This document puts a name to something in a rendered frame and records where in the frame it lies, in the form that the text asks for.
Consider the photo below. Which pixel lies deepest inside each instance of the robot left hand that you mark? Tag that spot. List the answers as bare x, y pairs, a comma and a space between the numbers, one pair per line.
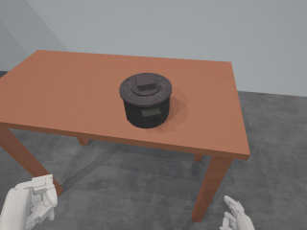
38, 196

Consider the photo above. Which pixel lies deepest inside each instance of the pot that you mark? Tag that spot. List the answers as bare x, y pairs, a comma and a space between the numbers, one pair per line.
147, 117

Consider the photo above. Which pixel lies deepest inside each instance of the table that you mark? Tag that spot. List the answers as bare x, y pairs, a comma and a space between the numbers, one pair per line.
77, 94

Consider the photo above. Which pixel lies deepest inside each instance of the knob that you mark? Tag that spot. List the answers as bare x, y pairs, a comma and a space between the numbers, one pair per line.
145, 81

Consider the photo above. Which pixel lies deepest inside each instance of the lid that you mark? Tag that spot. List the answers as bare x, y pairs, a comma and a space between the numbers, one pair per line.
145, 97

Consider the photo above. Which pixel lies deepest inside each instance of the robot right hand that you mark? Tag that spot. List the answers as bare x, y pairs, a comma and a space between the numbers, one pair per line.
239, 220

